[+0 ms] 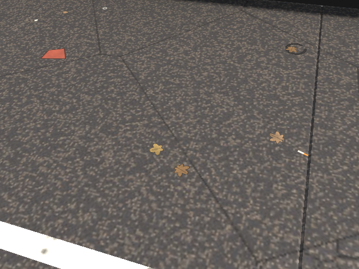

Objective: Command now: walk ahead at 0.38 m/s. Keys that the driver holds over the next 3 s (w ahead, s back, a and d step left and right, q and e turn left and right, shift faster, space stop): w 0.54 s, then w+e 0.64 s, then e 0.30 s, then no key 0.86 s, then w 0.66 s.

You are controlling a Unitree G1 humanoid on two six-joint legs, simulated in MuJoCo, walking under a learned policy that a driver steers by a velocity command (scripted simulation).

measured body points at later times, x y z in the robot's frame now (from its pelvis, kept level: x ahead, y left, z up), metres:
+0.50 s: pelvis +0.26 +0.02 -0.01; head +0.30 +0.02 +0.43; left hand +0.21 +0.29 -0.15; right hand +0.48 -0.22 -0.10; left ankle +0.37 +0.11 -0.73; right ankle +0.04 -0.10 -0.67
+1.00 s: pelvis +0.56 -0.04 -0.02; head +0.59 -0.06 +0.43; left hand +0.80 +0.16 -0.11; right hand +0.52 -0.33 -0.16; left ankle +0.38 +0.11 -0.70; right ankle +0.66 -0.15 -0.73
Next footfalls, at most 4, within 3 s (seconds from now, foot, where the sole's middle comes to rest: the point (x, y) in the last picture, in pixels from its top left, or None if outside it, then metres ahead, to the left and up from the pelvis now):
0.44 left None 0.41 0.11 -0.77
0.96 right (238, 223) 0.69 -0.16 -0.77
1.42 left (212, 161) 1.00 -0.08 -0.77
1.82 right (257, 194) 0.82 -0.25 -0.77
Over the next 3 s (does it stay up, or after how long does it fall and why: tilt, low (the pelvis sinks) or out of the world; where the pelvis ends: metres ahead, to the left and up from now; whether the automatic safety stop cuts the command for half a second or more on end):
stays up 1.07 -0.25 0.00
